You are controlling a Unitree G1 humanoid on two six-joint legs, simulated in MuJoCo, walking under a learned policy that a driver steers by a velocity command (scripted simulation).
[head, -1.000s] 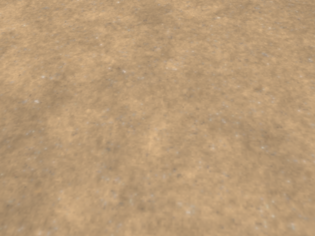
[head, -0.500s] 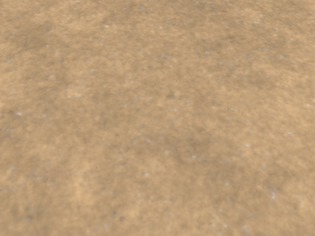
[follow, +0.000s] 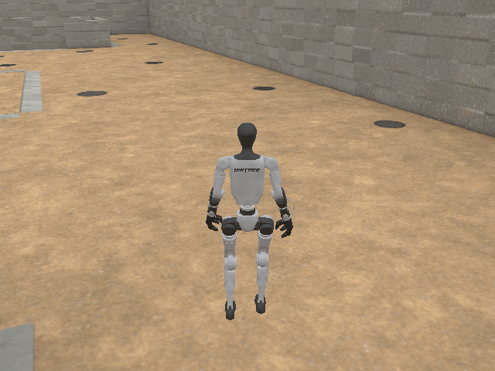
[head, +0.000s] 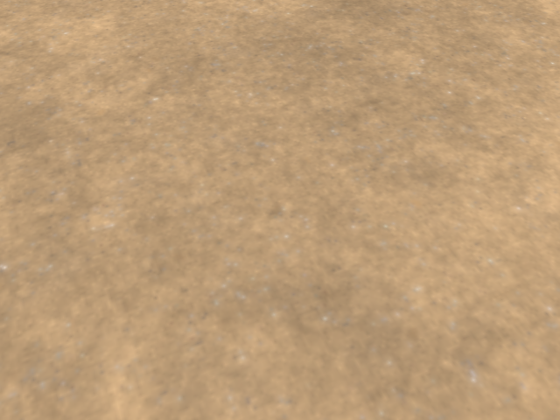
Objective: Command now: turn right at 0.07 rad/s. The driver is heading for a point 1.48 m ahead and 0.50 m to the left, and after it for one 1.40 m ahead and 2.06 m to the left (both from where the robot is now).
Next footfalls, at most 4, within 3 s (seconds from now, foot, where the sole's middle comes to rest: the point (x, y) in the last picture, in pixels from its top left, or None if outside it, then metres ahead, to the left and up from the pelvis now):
1.54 right None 0.18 -0.10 -0.77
2.04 left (270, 418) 0.51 0.05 -0.77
2.58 right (289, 283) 0.89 0.00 -0.77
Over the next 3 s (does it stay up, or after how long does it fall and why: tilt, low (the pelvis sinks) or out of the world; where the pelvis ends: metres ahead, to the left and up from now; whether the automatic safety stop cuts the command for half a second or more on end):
stays up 0.87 0.11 0.01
